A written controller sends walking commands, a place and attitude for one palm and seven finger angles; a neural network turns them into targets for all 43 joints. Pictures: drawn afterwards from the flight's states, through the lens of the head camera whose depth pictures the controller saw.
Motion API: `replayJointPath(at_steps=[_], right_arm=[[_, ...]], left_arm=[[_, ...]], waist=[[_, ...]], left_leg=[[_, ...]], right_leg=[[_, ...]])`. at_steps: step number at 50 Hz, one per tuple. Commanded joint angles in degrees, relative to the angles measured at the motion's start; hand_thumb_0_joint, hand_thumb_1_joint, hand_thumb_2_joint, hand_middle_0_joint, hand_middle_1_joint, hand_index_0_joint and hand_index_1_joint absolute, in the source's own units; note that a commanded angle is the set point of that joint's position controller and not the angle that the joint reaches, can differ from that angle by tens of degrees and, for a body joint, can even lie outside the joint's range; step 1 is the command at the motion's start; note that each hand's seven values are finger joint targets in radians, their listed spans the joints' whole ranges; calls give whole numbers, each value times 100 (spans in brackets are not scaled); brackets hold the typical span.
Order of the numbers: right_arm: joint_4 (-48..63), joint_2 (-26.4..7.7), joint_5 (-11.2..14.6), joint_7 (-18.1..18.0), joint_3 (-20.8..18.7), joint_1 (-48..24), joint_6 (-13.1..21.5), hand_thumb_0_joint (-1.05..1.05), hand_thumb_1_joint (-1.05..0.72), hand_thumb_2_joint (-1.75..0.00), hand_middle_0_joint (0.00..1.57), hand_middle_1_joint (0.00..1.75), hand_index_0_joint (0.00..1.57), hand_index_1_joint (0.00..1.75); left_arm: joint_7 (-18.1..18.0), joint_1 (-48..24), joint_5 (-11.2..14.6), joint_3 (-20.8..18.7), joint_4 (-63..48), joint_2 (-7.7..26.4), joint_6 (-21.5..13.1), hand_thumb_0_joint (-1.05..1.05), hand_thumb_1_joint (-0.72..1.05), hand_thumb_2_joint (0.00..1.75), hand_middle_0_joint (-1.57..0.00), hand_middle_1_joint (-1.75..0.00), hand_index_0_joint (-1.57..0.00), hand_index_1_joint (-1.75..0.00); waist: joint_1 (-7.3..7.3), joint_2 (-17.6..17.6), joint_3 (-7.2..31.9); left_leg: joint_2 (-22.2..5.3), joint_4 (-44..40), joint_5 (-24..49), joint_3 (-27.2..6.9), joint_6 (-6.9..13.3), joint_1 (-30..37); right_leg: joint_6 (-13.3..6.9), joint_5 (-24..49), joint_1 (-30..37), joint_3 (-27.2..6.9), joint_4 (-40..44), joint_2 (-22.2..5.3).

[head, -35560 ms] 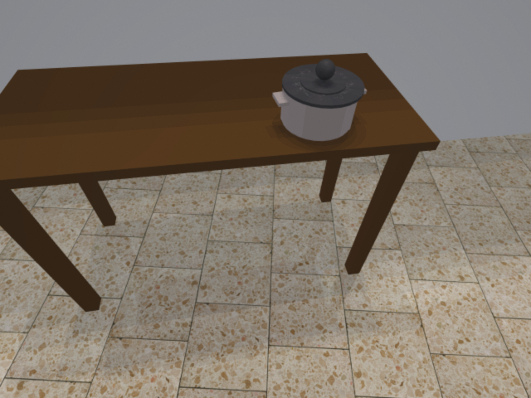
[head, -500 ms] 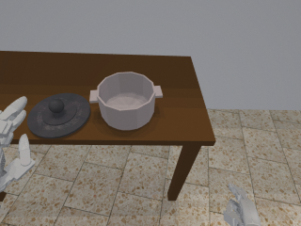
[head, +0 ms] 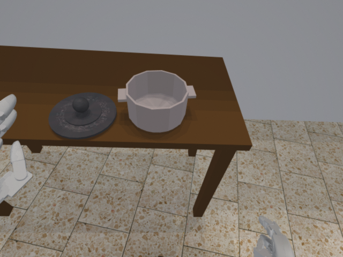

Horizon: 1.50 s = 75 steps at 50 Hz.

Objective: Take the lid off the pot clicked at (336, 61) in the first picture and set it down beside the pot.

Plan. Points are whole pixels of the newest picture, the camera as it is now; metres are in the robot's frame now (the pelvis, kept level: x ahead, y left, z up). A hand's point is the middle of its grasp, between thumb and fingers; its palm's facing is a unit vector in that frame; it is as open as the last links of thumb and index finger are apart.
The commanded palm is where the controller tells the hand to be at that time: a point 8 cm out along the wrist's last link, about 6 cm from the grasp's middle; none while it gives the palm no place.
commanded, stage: step back with the hand held close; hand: left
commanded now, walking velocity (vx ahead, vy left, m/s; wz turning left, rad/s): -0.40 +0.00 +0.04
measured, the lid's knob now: (80, 104) +0.52 +0.32 +0.03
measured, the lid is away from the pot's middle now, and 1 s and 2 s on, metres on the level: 0.24 0.24 0.24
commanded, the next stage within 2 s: stop stepping back and stand still in 0.40 s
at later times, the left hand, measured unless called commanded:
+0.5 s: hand out of the picture +0.09 +0.28 +0.18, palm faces +0.17 -0.85 -0.50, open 7.4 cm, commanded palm +0.05 +0.33 +0.20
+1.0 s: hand out of the picture -0.01 +0.35 +0.20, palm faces +0.35 -0.81 -0.47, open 7.4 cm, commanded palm -0.05 +0.39 +0.20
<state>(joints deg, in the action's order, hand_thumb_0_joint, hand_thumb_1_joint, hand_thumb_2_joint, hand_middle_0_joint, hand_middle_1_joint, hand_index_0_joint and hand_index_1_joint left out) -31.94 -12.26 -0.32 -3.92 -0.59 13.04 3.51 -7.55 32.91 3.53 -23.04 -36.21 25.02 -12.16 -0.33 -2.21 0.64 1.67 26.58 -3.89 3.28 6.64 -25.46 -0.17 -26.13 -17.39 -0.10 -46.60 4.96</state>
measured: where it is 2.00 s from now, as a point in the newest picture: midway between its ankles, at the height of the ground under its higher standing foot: outside the picture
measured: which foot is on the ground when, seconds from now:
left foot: down 0.00-0.46, up 0.48-0.62, down 0.64-0.88, up 0.90-1.00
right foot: up 0.00-0.12, down 0.14-0.24, up 0.26-0.48, down 0.50-0.62, up 0.64-0.86, down 0.88-1.00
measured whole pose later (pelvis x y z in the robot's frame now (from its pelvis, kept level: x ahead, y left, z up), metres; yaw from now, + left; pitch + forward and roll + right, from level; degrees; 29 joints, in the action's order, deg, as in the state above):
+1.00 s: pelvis -0.19 +0.12 +0.00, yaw -3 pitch +0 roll +0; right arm -40.4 -8.0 -0.8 -2.9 1.8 15.5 2.6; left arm -7.7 36.6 3.7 -24.0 -39.5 26.1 -8.8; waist 1.1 1.9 3.2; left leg -1.8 54.0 -25.1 1.5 -0.2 -28.3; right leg -4.3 -16.3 -13.8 4.4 -30.0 1.9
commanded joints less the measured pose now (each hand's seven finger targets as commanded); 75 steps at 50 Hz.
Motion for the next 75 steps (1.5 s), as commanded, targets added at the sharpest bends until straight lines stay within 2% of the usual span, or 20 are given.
replayJointPath(at_steps=[1,7,10,12,15,20,22,24,25,26,28,30,32,34,41,45,53,60,72,75], right_arm=[[842,-705,61,23,-275,-560,360,0,-90,-90,20,30,20,30],[360,-529,0,9,-150,-472,241,0,-90,-90,20,30,20,30],[551,-805,111,-129,-272,-580,227,0,-90,-90,20,30,20,30],[644,-936,62,-63,-215,-937,244,0,-90,-90,20,30,20,30],[667,-813,-79,92,-160,-904,297,0,-90,-90,20,30,20,30],[1007,-738,-104,183,-248,-973,128,0,-90,-90,20,30,20,30],[915,-695,50,182,-247,-672,140,0,-90,-90,20,30,20,30],[742,-588,193,103,-308,-723,163,0,-90,-90,20,30,20,30],[-610,-1423,-64,485,-1032,-208,601,0,-90,-90,20,30,20,30],[914,-419,197,448,-431,-451,392,0,-90,-90,20,30,20,30],[813,-637,98,59,-198,-521,249,0,-90,-90,20,30,20,30],[612,-811,185,-140,-213,-549,269,0,-90,-90,20,30,20,30],[696,-838,-42,-68,-168,-499,515,0,-90,-90,20,30,20,30],[575,-861,58,79,-445,-509,644,0,-90,-90,20,30,20,30],[591,-460,-54,150,-131,-542,453,0,-90,-90,20,30,20,30],[268,-414,-63,7,-167,-420,202,0,-90,-90,20,30,20,30],[153,-569,6,-243,-75,-566,400,0,-90,-90,20,30,20,30],[534,-705,69,-128,-85,-717,523,0,-90,-90,20,30,20,30],[-819,-925,-94,437,-341,-111,-153,0,-90,-90,20,30,20,30],[-976,-813,-130,376,-325,-193,-338,0,-90,-90,20,30,20,30]], left_arm=[[-127,383,121,-543,-1164,692,-290,0,90,90,-20,-30,-20,-30],[-192,-754,185,-631,-1534,1207,-611,0,90,90,-20,-30,-20,-30],[-53,-928,116,-404,-1068,952,-356,0,90,90,-20,-30,-20,-30],[22,-1012,159,-439,-1190,1049,-103,0,90,90,-20,-30,-20,-30],[-24,-520,217,-634,-1004,1106,-41,0,90,90,-20,-30,-20,-30],[-34,860,273,-837,-2005,1125,-21,0,90,90,-20,-30,-20,-30],[-118,1323,267,-933,-2196,1346,-104,0,90,90,-20,-30,-20,-30],[-121,681,207,-621,-2290,1063,-297,0,90,90,-20,-30,-20,-30],[320,-1616,-746,1226,3155,-889,870,0,90,90,-20,-30,-20,-30],[134,-1822,254,-1306,-3163,1956,-52,0,90,90,-20,-30,-20,-30],[69,-1121,-86,-903,-1702,1287,6,0,90,90,-20,-30,-20,-30],[-24,-830,51,-621,-1745,969,169,0,90,90,-20,-30,-20,-30],[-122,-1074,-28,-530,-2368,1068,-43,0,90,90,-20,-30,-20,-30],[-98,-464,-27,-822,-1876,1009,-132,0,90,90,-20,-30,-20,-30],[-175,911,36,-820,-2158,905,82,0,90,90,-20,-30,-20,-30],[-230,-7,91,-1050,-1535,1159,140,0,90,90,-20,-30,-20,-30],[-220,-735,-12,-194,-225,446,189,0,90,90,-20,-30,-20,-30],[-197,-390,-112,-315,-1275,641,68,0,90,90,-20,-30,-20,-30],[635,-1709,-570,1833,5635,-236,1206,0,90,90,-20,-30,-20,-30],[559,-1935,-519,1894,6610,-155,1276,0,90,90,-20,-30,-20,-30]], waist=[[216,-483,827],[-82,1002,1055],[-274,1285,918],[18,-1152,827],[238,-670,693],[366,-1593,853],[400,-283,1240],[218,1852,886],[-523,1211,478],[-75,1189,1076],[-128,1771,113],[-206,-695,-230],[-173,-3439,-595],[3,-1484,-217],[32,-1158,696],[-31,1429,253],[-131,529,-285],[78,-900,-595],[-171,2255,198],[-131,1437,18]], left_leg=[[-1191,-1979,-2532,-1253,-613,432],[-279,2232,-1752,-400,-773,1869],[-280,709,703,-416,-474,1910],[-1615,-827,3781,-2248,111,2278],[-1743,-2222,-1950,-2286,-578,173],[-771,-2632,-2504,-717,-1528,-995],[-151,-75,-2515,-174,-1503,87],[106,5140,-3302,-890,-1324,817],[-421,7569,-4086,-1757,-785,-679],[-249,6572,-3121,-1491,-890,467],[-787,2978,-2482,-997,-654,394],[-606,37,-1875,-855,-627,1000],[-1987,-1370,-1316,-3273,-177,401],[-1806,-1103,-2487,-2548,82,-59],[-987,-810,-3967,-1358,-465,-362],[-322,3448,-2230,-218,-761,-1597],[-450,453,-1975,25,-477,1175],[-1038,-1232,-3562,-1321,-298,-355],[-418,1929,-140,-225,-604,344],[-390,1472,-394,-158,-598,485]], right_leg=[[-114,-516,617,352,932,105],[-1028,3807,-981,-1586,3305,-2441],[-230,5354,-349,-31,1245,-1394],[141,-422,-1051,-96,-690,-29],[-136,-805,196,-460,-1329,-2],[-244,-302,1924,738,635,492],[-655,24,1037,398,2668,-315],[-1432,1104,-1765,-1310,3463,-2893],[-1394,4079,-1756,-1118,2217,-3690],[-1343,2621,-1779,-1251,2759,-3148],[-693,2034,-1072,-187,2199,-1895],[-317,1071,-1163,59,377,-1383],[32,-1043,-1867,-70,-1912,-495],[95,-102,-1260,-268,-1298,-569],[-193,-143,1248,668,1539,40],[-1392,217,1165,-2664,3649,-2395],[-622,-776,-641,-587,2767,-1581],[15,340,541,220,1784,-464],[-556,3739,205,-328,1710,-1862],[-583,4542,630,-361,1542,-1920]])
